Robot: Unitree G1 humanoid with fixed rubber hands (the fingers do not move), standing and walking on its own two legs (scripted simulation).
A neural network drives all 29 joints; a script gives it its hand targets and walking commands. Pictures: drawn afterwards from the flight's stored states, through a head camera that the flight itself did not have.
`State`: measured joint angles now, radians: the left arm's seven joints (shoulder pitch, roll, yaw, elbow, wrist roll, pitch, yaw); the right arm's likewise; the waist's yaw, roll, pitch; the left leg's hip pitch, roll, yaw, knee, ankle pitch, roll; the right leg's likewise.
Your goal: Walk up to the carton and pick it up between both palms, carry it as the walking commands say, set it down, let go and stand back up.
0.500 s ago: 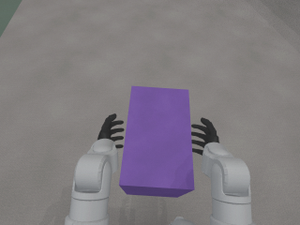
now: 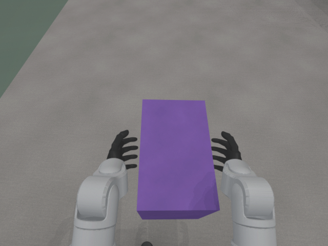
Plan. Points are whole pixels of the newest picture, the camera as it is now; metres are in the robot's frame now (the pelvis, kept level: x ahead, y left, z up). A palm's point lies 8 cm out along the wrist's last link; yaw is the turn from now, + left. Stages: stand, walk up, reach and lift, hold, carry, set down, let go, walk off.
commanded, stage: carry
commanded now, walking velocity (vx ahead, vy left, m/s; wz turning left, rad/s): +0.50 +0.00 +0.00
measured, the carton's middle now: (172, 163) +0.34 +0.00 -0.03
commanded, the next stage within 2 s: none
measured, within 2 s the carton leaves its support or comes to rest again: neither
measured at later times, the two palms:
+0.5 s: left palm (152, 60) +0.67 +0.07 +0.07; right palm (226, 64) +0.65 -0.17 +0.07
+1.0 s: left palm (159, 10) +0.99 +0.07 +0.10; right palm (218, 12) +0.96 -0.18 +0.10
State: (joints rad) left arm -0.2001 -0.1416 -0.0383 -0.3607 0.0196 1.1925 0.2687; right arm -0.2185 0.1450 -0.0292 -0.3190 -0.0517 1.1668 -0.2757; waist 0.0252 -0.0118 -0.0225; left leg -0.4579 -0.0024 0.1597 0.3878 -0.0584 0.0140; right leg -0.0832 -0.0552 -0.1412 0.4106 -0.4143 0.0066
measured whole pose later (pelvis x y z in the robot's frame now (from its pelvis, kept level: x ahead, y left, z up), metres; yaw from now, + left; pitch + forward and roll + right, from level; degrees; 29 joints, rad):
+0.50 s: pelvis +0.37 -0.03 -0.01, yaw -1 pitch +5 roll -1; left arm -0.29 -0.16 -0.01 -0.21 0.08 1.19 0.29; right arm -0.27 0.16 -0.07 -0.26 -0.05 1.21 -0.26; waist -0.02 0.03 -0.08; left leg -0.16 0.05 0.07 0.90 -0.51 0.00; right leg -0.51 0.01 -0.21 0.55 -0.15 -0.11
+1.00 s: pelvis +0.69 -0.02 +0.01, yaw -5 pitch +5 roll -1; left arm -0.24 -0.15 0.01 -0.23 0.08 1.22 0.27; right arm -0.28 0.16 -0.02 -0.22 -0.07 1.23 -0.27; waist -0.04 0.02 -0.10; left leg -0.16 0.03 0.15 0.36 -0.27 0.05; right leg -0.45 -0.02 -0.08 0.86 -0.48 -0.02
